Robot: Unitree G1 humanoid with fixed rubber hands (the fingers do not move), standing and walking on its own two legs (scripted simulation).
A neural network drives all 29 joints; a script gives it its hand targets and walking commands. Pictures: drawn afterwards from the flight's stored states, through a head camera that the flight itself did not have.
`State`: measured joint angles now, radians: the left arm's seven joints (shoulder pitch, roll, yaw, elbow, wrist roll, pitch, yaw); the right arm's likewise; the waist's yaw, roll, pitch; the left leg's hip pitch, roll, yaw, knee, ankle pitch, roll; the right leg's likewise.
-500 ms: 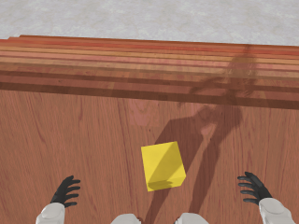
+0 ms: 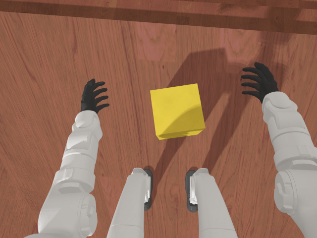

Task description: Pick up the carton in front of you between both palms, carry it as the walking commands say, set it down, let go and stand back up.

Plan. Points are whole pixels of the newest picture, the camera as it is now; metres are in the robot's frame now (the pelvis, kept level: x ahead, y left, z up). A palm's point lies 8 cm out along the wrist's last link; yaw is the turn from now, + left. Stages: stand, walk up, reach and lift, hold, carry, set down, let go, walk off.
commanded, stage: reach and lift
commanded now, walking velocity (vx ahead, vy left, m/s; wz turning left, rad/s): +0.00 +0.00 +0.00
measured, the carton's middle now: (176, 114) +0.48 -0.02 -0.55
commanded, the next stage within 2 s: none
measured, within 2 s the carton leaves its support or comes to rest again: leaves its support in 1.96 s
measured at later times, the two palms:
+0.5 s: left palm (118, 97) +0.47 +0.17 -0.20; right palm (237, 80) +0.52 -0.21 -0.21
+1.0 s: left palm (132, 114) +0.46 +0.17 -0.43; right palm (218, 103) +0.51 -0.20 -0.43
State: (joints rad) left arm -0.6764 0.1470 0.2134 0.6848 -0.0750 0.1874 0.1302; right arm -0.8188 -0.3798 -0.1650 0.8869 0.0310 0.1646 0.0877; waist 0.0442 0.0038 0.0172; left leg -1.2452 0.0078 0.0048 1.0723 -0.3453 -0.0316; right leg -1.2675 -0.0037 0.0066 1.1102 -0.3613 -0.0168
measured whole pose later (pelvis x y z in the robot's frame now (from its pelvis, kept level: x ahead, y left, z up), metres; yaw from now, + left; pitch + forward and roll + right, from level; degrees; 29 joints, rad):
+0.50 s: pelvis +0.00 -0.01 -0.07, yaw +2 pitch +50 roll +4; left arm -1.03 0.05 0.46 0.83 0.08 0.09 0.12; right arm -1.22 -0.34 -0.28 1.07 -0.10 0.09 0.06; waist 0.05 0.00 -0.09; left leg -1.77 0.02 0.01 1.29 -0.38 -0.05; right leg -1.81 0.01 0.02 1.34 -0.40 -0.03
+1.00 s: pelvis -0.05 +0.01 -0.27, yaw +3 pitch +41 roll +4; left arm -1.31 0.18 0.21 0.97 -0.18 0.10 0.21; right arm -1.48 -0.51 -0.02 1.21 0.19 0.08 0.00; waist 0.03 0.03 0.25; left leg -2.22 -0.03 0.02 2.02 -0.51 -0.05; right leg -2.26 0.00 0.05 2.07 -0.52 -0.01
